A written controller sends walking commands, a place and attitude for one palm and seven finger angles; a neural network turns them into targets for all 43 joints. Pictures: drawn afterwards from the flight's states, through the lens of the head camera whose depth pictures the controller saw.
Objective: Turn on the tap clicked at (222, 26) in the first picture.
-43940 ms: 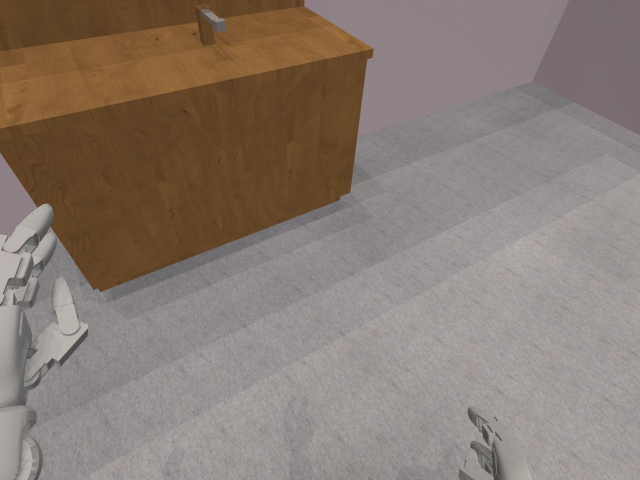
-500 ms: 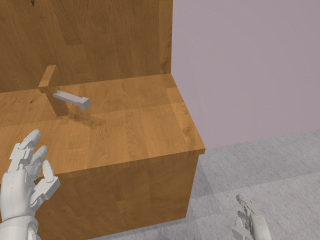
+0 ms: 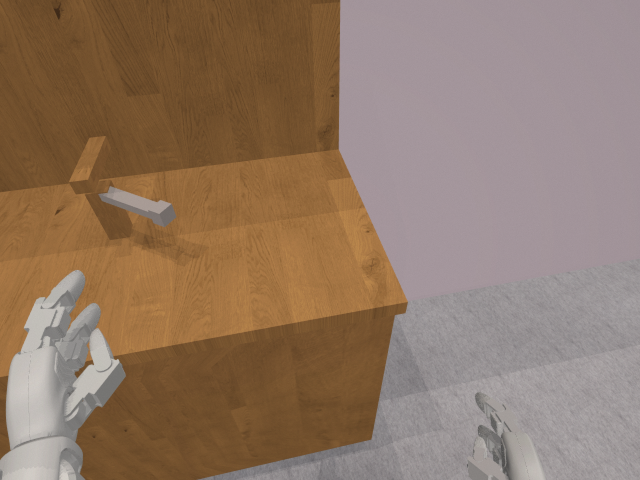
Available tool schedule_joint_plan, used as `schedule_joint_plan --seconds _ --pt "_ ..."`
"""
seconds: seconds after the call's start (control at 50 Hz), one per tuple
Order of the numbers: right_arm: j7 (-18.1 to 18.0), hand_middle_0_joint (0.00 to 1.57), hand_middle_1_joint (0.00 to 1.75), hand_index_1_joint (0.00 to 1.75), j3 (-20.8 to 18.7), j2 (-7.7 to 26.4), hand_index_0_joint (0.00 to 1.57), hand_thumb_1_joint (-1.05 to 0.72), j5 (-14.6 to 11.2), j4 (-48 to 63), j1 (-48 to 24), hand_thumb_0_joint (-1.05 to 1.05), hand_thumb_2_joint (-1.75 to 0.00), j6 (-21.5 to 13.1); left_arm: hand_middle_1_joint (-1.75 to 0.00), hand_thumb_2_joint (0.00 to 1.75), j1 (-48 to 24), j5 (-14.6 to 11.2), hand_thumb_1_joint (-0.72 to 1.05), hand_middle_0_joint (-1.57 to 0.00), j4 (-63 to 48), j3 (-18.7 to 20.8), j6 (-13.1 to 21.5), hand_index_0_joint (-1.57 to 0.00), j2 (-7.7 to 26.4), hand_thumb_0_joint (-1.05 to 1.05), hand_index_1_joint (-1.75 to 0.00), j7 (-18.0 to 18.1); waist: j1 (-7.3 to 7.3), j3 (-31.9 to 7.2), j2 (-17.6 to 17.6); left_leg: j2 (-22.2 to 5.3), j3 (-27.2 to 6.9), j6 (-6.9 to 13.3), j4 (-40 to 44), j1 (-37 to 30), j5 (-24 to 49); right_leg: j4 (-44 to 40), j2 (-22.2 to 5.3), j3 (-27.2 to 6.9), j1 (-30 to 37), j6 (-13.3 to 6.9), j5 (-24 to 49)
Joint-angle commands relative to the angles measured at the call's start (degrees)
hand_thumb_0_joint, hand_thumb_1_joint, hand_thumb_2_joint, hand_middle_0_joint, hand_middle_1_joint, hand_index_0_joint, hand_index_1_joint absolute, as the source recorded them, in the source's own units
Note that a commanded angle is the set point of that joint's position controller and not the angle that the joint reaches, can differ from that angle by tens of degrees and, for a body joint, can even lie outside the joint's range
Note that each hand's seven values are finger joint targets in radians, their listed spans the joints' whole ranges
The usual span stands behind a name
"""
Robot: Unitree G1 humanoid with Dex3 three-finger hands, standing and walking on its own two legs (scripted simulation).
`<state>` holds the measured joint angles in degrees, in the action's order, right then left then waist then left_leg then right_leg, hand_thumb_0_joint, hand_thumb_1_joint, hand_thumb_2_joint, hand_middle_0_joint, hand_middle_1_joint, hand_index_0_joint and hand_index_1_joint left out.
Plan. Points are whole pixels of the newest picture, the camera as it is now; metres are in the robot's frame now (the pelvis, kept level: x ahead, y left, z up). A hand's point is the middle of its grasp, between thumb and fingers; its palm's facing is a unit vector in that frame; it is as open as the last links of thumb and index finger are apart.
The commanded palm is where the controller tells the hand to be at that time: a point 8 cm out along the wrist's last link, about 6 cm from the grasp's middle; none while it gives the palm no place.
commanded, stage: turn the palm inward beside the body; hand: left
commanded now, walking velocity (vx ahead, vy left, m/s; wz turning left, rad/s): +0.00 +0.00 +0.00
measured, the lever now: (162, 213) +0.47 +0.32 +0.08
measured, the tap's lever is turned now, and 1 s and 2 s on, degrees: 52 52 52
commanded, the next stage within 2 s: reach beside the lever's end, fingers flat in 0.16 s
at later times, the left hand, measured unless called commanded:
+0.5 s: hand (105, 353) +0.20 +0.25 +0.13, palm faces +0.52 -0.85 -0.13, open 7.5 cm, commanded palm +0.16 +0.30 +0.14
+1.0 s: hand (81, 321) +0.24 +0.31 +0.11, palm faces +0.54 -0.83 -0.12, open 7.5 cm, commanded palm +0.20 +0.35 +0.12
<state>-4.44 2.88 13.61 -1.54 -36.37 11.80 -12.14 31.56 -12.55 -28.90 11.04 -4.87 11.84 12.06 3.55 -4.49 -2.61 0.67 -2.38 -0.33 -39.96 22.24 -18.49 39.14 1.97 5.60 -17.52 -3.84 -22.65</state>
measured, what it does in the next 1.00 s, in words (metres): stands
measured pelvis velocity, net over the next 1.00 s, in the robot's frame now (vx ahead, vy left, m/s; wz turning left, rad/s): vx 0.00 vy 0.01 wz -0.01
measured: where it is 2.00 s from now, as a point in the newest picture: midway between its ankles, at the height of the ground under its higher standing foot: outside the picture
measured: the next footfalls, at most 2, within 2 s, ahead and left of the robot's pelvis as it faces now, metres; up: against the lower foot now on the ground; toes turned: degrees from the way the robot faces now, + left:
none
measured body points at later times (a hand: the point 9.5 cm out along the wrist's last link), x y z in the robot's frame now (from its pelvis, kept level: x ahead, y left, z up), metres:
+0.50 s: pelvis +0.00 -0.01 +0.00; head -0.01 -0.03 +0.45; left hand +0.17 +0.29 +0.14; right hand +0.20 -0.23 -0.08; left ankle +0.03 +0.12 -0.72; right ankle -0.02 -0.07 -0.72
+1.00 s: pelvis +0.00 +0.01 +0.01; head +0.00 -0.01 +0.46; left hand +0.21 +0.35 +0.12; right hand +0.17 -0.24 -0.08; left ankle +0.03 +0.12 -0.72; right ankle -0.02 -0.07 -0.72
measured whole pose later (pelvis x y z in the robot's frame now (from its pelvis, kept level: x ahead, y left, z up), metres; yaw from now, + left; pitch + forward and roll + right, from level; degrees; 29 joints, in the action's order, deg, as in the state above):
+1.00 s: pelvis +0.00 +0.01 +0.01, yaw -1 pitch +2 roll +0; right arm -5.5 1.1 14.5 -2.4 -40.5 11.7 -11.3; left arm 13.3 -14.8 -1.9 24.0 1.1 16.7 6.0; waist 2.2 -3.3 -1.9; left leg 0.6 -1.6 0.1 -37.2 22.1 -17.3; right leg 36.1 2.1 4.7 -17.5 -3.4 -21.0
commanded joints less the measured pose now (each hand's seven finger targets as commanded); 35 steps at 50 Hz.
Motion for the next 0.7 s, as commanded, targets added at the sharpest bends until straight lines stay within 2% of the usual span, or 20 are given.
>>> schedule_joint_plan --seconds 0.0,0.06,0.12,0.14,0.16,0.2,0.24,0.3,0.34,0.36,0.38,0.44,0.46,0.52,0.54,0.56,0.62,0.64,0.66,0.68 --pt "-0.2 0.2 0.3 0.3 -2.7 5.92 0.2 -0.9 0.16 9.88 -7.82 0.0 -0.9 -3.62 -0.3 0.9 -3.72 0.72 0.9 -0.2 -13.1 5.28 5.01 -0.2 7.22 0.0 -0.3 0.77 0.2 -3.06 1.66 0.25 -0.24 2.31 4.56 -4.39 9.07 -8.88 -2.66 -3.99 -2.1 3.16 12.42" --pt "-0.22 0.2 0.3 0.3 -2.7 5.79 0.2 -0.9 0.03 9.85 -7.64 0.0 -0.9 -3.26 -0.3 0.9 -3.76 0.72 0.9 -0.2 -12.81 4.63 4.81 -0.2 6.43 0.0 -0.3 0.44 0.14 -3.11 0.78 0.34 -0.11 2.24 4.61 -4.42 9.67 -8.75 -2.83 -4.04 -1.61 3.14 13.57" --pt "-0.31 0.2 0.3 0.3 -2.77 6.04 0.2 -0.9 0.0 9.95 -7.68 0.0 -0.9 -3.49 -0.3 0.9 -3.8 0.64 0.9 -0.2 -12.22 4.92 4.69 -0.2 7.1 0.0 -0.3 0.22 0.13 -2.34 2.18 0.27 -0.17 2.4 4.6 -4.4 9.34 -9.25 -2.77 -4.23 -1.93 3.32 13.4" --pt "-0.46 0.2 0.3 0.3 -2.8 6.0 0.2 -0.9 0.04 9.53 -7.83 0.0 -0.9 -3.42 -0.3 0.9 -3.56 0.92 0.9 -0.2 -12.37 6.24 4.63 -0.2 8.24 0.0 -0.3 0.46 0.6 -2.32 0.7 0.4 -0.04 2.37 4.66 -4.48 9.42 -9.62 -2.8 -4.51 -1.44 3.2 13.53" --pt "-0.37 0.2 0.3 0.3 -2.7 5.72 0.2 -0.9 -0.02 9.87 -7.75 0.0 -0.9 -3.45 -0.3 0.9 -4.09 0.83 0.9 -0.2 -13.1 4.58 4.85 -0.2 6.63 0.0 -0.3 0.32 0.16 -2.86 1.1 0.4 -0.11 2.32 4.68 -4.71 9.86 -9.19 -2.98 -4.4 -1.35 3.22 14.18" --pt "-0.31 0.2 0.3 0.3 -2.9 5.97 0.2 -0.9 0.07 9.83 -7.54 0.0 -0.9 -3.55 -0.3 0.9 -3.5 0.57 0.9 -0.2 -12.32 5.23 5.16 -0.2 7.0 0.0 -0.3 0.22 0.21 -3.16 3.58 0.31 -0.08 2.38 4.49 -4.46 10.5 -9.09 -2.94 -4.4 -0.93 3.47 15.73" --pt "-0.39 0.2 0.3 0.3 -2.85 6.0 0.2 -0.9 0.06 9.3 -7.48 0.0 -0.9 -3.38 -0.3 0.9 -3.51 0.69 0.9 -0.2 -11.78 6.64 5.16 -0.2 8.22 0.0 -0.3 0.36 0.6 -2.24 1.79 0.46 0.0 2.36 4.42 -4.14 10.23 -9.6 -2.97 -4.79 -0.81 3.4 15.52" --pt "-0.66 0.2 0.3 0.3 -2.93 6.0 0.2 -0.9 0.02 8.88 -7.64 0.0 -0.9 -2.88 -0.3 0.9 -6.87 0.26 0.9 -0.2 -9.07 7.72 5.34 -0.2 8.77 0.0 -0.3 0.28 -0.28 -2.37 3.06 0.54 0.09 2.36 4.4 -3.75 9.17 -9.93 -3.12 -5.29 -1.3 3.77 14.71" --pt "-0.89 0.2 0.3 0.3 -3.03 6.01 0.2 -0.9 -0.15 7.98 -7.65 0.0 -0.9 -2.58 -0.3 0.9 -8.62 0.38 0.9 -0.2 -7.46 10.16 5.49 -0.2 10.96 0.0 -0.3 0.3 0.02 -1.68 0.64 0.58 0.3 2.25 4.63 -3.86 8.93 -10.46 -3.04 -5.56 -1.27 3.46 13.94" --pt "-0.93 0.2 0.3 0.3 -2.88 5.74 0.2 -0.9 -0.16 8.37 -7.97 0.0 -0.9 -2.67 -0.3 0.9 -9.99 -0.03 0.9 -0.2 -7.53 8.54 5.82 -0.2 9.13 0.0 -0.3 -0.04 -0.4 -1.92 1.16 0.74 0.21 2.29 4.81 -3.97 8.62 -10.31 -3.2 -5.51 -1.28 3.55 13.66" --pt "-1.02 0.2 0.3 0.3 -2.98 5.89 0.2 -0.9 -0.24 7.93 -7.79 0.0 -0.9 -2.77 -0.3 0.9 -10.16 -0.41 0.9 -0.2 -5.35 9.68 5.97 -0.2 9.91 0.0 -0.3 -0.35 -0.41 -1.89 2.3 0.65 0.16 2.28 4.72 -3.74 8.32 -10.61 -3.15 -5.73 -1.37 3.7 13.58" --pt "-1.53 0.2 0.3 0.3 -2.98 6.08 0.2 -0.9 -0.51 6.89 -8.27 0.0 -0.9 -2.63 -0.3 0.9 -13.77 -1.13 0.9 -0.2 -2.09 11.88 6.0 -0.2 12.03 0.0 -0.3 -1.43 -0.39 -0.85 1.07 0.74 0.17 2.24 5.15 -3.21 6.98 -11.73 -3.21 -6.49 -1.6 3.7 11.61" --pt "-1.67 0.2 0.3 0.3 -2.89 6.09 0.2 -0.9 -0.59 6.9 -8.32 0.0 -0.9 -2.64 -0.3 0.9 -15.79 -1.35 0.9 -0.2 -1.34 11.25 6.15 -0.2 11.55 0.0 -0.3 -1.85 -0.94 -1.33 2.49 0.76 0.0 2.34 5.44 -3.39 6.72 -11.72 -3.21 -6.34 -1.5 3.73 10.95" --pt "-1.84 0.2 0.3 0.3 -3.19 6.38 0.2 -0.9 -0.7 6.44 -8.37 0.0 -0.9 -2.89 -0.3 0.9 -17.95 -1.68 0.9 -0.2 1.4 12.65 6.26 -0.2 12.96 0.0 -0.3 -2.76 -0.81 -3.04 1.88 0.74 0.14 2.23 5.37 -3.72 7.75 -11.61 -3.5 -6.84 -0.44 3.98 13.13" --pt "-1.8 0.2 0.3 0.3 -3.24 6.32 0.2 -0.9 -0.77 6.09 -8.36 0.0 -0.9 -2.87 -0.3 0.9 -18.28 -1.27 0.9 -0.2 1.58 13.64 6.41 -0.2 14.1 0.0 -0.3 -2.74 -0.27 -3.44 -1.02 0.85 0.28 2.17 5.77 -4.34 8.44 -11.46 -3.32 -6.55 0.01 3.52 13.43" --pt "-1.72 0.2 0.3 0.3 -3.04 6.15 0.2 -0.9 -0.73 6.46 -8.33 0.0 -0.9 -3.0 -0.3 0.9 -18.76 -1.35 0.9 -0.2 1.55 12.17 6.57 -0.2 12.6 0.0 -0.3 -2.98 -0.64 -3.48 -1.18 0.87 0.21 2.16 6.09 -4.76 8.68 -11.17 -3.27 -6.16 -0.04 3.46 13.59" --pt "-1.91 0.2 0.3 0.3 -3.33 6.77 0.2 -0.9 -0.69 5.91 -8.14 0.0 -0.9 -3.14 -0.3 0.9 -21.08 -1.92 0.9 -0.2 5.75 14.02 6.64 -0.2 14.15 0.0 -0.3 -3.43 -0.82 -3.53 2.14 0.85 0.17 2.2 6.11 -4.01 8.53 -11.35 -3.19 -6.42 0.2 3.84 14.37" --pt "-1.94 0.2 0.3 0.3 -3.49 6.8 0.2 -0.9 -0.83 5.37 -7.94 0.0 -0.9 -2.93 -0.3 0.9 -20.54 -1.62 0.9 -0.2 7.05 16.03 6.69 -0.2 15.92 0.0 -0.3 -3.36 -0.33 -3.49 1.51 0.78 0.19 2.18 6.39 -3.98 8.99 -11.45 -2.96 -6.06 0.55 3.57 14.42" --pt "-1.88 0.2 0.3 0.3 -3.36 6.66 0.2 -0.9 -0.81 5.96 -8.13 0.0 -0.9 -2.87 -0.3 0.9 -22.04 -1.77 0.9 -0.2 6.7 14.35 6.84 -0.2 14.25 0.0 -0.3 -3.63 -0.56 -4.37 1.32 0.91 0.28 2.19 6.71 -4.33 9.13 -11.06 -3.01 -5.88 0.77 3.59 14.55" --pt "-1.78 0.2 0.3 0.3 -3.52 6.77 0.2 -0.9 -0.83 5.89 -7.97 0.0 -0.9 -2.94 -0.3 0.9 -23.11 -1.76 0.9 -0.2 7.0 14.94 7.11 -0.2 14.97 0.0 -0.3 -3.64 -0.66 -4.96 0.71 0.81 0.3 2.12 6.59 -4.75 9.84 -10.86 -2.97 -5.85 0.9 3.55 15.51"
